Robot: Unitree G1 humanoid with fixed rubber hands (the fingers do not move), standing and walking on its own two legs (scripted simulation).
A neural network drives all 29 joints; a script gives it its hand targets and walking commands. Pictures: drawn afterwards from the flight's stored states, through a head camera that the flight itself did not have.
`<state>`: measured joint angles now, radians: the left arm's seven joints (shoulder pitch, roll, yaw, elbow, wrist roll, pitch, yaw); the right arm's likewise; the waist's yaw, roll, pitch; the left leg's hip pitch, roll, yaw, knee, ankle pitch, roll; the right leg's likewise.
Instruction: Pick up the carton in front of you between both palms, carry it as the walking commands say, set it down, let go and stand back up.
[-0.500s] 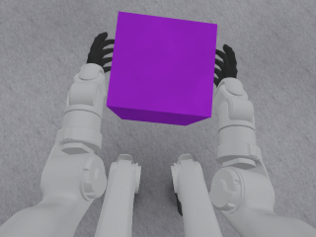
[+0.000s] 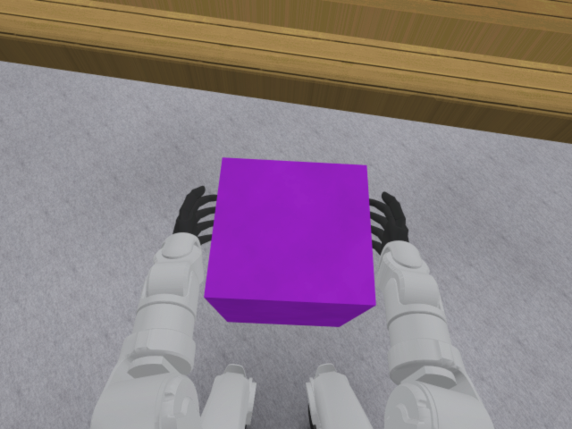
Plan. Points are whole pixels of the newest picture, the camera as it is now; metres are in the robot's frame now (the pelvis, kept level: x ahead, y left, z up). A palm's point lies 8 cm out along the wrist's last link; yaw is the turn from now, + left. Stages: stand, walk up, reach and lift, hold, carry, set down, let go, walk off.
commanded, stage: reach and lift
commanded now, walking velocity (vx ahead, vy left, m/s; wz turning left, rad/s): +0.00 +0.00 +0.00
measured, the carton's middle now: (288, 253) +0.40 -0.01 -0.11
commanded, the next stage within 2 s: hold in 1.60 s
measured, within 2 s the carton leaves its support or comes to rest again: neither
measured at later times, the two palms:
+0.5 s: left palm (151, 228) +0.35 +0.14 +0.11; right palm (440, 227) +0.35 -0.15 +0.11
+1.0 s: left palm (134, 225) +0.33 +0.15 +0.15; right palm (462, 223) +0.33 -0.15 +0.15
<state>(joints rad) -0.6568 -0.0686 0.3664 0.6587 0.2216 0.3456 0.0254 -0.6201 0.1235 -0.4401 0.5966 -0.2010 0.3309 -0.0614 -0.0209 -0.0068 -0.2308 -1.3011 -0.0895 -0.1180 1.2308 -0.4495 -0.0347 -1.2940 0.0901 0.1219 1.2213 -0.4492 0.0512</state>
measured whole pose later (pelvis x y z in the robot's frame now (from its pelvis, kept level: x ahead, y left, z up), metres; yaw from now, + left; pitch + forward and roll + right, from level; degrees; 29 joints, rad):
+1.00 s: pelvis +0.03 -0.01 +0.12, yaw +0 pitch -3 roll +0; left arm -0.33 -0.16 0.30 0.39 0.30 0.62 -0.01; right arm -0.34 0.17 -0.32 0.39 -0.30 0.61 0.00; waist 0.00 0.00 0.00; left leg -0.18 -0.04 -0.14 0.46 -0.22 -0.02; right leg -0.19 0.04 0.14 0.47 -0.22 0.02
